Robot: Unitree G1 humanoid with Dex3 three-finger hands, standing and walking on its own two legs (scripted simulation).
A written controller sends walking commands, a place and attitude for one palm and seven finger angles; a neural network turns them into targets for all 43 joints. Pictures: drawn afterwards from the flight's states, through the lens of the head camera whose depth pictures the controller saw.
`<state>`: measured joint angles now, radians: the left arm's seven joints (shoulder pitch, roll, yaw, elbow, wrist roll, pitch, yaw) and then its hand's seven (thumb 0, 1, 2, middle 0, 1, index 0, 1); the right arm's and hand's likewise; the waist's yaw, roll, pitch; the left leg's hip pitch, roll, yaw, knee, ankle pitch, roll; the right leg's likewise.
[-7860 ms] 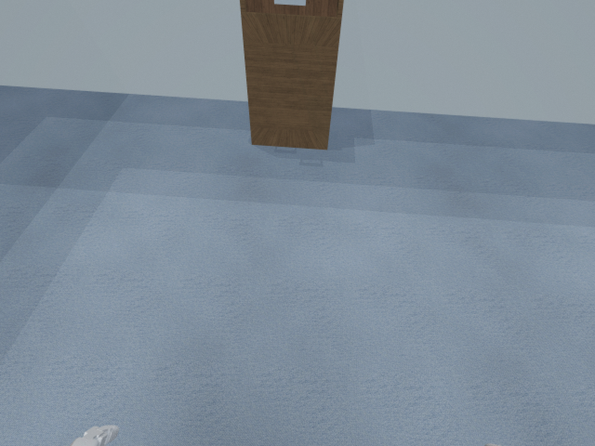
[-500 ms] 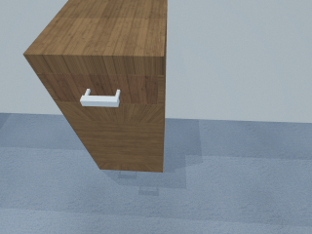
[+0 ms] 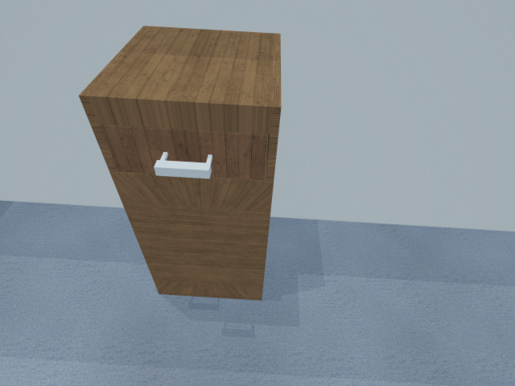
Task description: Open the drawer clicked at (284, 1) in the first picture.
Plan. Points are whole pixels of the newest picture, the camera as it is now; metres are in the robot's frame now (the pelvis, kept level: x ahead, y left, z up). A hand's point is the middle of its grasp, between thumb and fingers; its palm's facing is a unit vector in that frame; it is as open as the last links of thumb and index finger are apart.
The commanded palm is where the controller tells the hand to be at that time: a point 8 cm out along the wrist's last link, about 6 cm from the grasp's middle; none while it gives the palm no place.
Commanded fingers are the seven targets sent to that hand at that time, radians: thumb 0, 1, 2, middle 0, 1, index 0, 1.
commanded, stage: come to a stop and stand still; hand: left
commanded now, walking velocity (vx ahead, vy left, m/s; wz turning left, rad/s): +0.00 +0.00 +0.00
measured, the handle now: (185, 163) +0.59 +0.21 -0.01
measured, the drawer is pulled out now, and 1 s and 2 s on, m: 0.00 0.00 0.00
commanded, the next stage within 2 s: look again from close up in 0.18 s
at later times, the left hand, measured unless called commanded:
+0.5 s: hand out of the picture -0.03 +0.15 -0.18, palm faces +0.04 -0.99 -0.14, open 7.3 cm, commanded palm none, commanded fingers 0.00 0.90 0.90 -0.20 -0.30 -0.20 -0.30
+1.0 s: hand out of the picture +0.00 +0.15 -0.18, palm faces +0.04 -0.99 -0.14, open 7.3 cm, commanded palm none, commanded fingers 0.00 0.90 0.90 -0.20 -0.30 -0.20 -0.30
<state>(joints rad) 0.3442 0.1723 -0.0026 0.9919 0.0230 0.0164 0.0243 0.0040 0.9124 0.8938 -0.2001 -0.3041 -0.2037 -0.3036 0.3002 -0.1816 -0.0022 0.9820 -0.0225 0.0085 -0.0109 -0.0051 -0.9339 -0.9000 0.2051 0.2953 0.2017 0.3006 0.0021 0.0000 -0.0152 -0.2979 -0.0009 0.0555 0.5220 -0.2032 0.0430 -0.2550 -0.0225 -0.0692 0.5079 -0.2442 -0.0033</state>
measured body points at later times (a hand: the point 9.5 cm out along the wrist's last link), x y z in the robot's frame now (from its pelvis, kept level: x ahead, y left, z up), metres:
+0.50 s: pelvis +0.00 +0.00 +0.00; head -0.01 +0.01 +0.45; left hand -0.04 +0.20 -0.16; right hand -0.02 -0.20 -0.16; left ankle +0.05 +0.09 -0.73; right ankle +0.03 -0.12 -0.73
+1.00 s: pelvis +0.02 -0.01 +0.00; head +0.02 +0.00 +0.45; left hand +0.00 +0.20 -0.16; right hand +0.01 -0.22 -0.16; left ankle +0.05 +0.09 -0.73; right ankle +0.03 -0.12 -0.73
